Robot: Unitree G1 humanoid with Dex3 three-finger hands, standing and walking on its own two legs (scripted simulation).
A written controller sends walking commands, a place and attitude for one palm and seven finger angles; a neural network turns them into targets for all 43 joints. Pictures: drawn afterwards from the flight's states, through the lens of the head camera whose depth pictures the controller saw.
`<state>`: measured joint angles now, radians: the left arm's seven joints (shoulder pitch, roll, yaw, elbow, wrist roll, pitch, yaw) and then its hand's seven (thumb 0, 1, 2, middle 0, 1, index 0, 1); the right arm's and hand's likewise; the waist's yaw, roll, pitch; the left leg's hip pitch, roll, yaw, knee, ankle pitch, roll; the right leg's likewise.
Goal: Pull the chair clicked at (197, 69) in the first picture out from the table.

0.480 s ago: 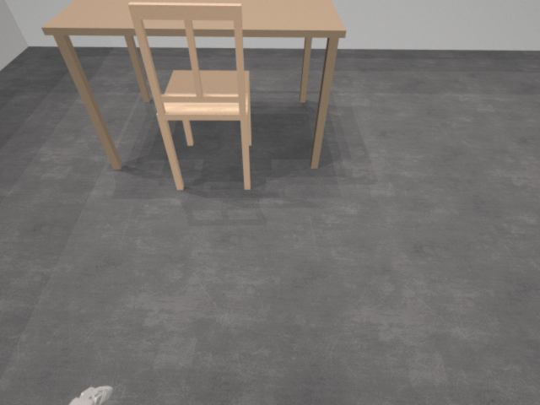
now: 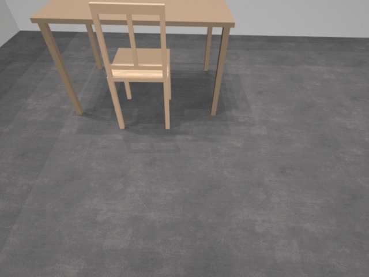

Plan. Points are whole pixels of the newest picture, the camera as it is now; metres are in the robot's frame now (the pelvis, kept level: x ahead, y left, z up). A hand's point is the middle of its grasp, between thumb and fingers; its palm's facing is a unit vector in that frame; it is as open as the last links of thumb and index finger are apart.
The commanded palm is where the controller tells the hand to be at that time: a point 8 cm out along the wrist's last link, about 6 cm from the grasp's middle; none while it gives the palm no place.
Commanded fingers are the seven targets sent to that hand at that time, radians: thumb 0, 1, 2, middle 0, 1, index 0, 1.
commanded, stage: stand and wait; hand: left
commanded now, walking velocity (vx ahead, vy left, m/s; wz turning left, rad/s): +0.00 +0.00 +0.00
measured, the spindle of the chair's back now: (132, 41) +1.29 +0.37 -0.09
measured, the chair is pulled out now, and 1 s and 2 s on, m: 0.00 0.00 0.00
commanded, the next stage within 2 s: look at it before walking up in 0.42 s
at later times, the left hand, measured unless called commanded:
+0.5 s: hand out of the picture +0.06 +0.24 -0.16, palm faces -0.04 -0.95 -0.32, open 7.3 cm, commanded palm none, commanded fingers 0.00 0.90 0.90 -0.20 -0.30 -0.20 -0.30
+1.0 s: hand out of the picture +0.07 +0.24 -0.16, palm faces -0.04 -0.95 -0.32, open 7.3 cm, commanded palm none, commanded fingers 0.00 0.90 0.90 -0.20 -0.30 -0.20 -0.30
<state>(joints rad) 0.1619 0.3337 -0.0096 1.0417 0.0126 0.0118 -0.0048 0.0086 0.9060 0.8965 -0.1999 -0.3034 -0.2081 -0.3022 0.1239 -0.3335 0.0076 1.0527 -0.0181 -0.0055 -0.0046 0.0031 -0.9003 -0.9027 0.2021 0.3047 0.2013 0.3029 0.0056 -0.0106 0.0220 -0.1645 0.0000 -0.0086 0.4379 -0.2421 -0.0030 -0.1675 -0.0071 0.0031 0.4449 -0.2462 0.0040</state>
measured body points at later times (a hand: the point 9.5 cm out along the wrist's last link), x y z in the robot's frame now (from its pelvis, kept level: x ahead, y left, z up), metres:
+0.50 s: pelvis -0.01 +0.00 +0.00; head -0.01 +0.00 +0.45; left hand +0.06 +0.29 -0.13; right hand +0.06 -0.29 -0.13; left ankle +0.00 +0.12 -0.74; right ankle +0.00 -0.12 -0.74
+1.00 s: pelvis +0.00 +0.00 +0.00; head +0.00 +0.00 +0.45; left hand +0.07 +0.29 -0.13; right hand +0.08 -0.29 -0.13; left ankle +0.00 +0.12 -0.74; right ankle +0.00 -0.12 -0.74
